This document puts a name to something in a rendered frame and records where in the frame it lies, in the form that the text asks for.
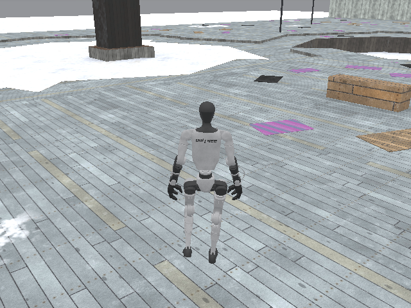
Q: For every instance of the robot right forearm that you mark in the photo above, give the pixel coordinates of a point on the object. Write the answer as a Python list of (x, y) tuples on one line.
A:
[(235, 173)]

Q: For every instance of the robot shin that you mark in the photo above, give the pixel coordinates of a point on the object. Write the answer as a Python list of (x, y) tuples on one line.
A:
[(188, 227), (215, 233)]

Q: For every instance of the right robot upper arm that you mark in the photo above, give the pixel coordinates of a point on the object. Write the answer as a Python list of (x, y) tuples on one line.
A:
[(229, 147)]

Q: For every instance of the left robot shin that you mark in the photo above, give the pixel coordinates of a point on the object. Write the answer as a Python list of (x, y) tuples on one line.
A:
[(188, 227)]

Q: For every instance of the robot left forearm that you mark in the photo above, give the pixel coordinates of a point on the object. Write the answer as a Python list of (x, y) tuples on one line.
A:
[(175, 172)]

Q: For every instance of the left robot upper arm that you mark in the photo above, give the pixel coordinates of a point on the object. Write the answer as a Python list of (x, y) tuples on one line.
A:
[(183, 145)]

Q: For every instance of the robot left hand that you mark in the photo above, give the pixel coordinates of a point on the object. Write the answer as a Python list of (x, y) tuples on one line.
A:
[(171, 190)]

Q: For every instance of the right robot shin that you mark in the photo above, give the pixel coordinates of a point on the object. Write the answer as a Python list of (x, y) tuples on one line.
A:
[(215, 233)]

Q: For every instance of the robot right hand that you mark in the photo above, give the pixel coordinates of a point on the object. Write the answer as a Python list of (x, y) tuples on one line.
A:
[(238, 190)]

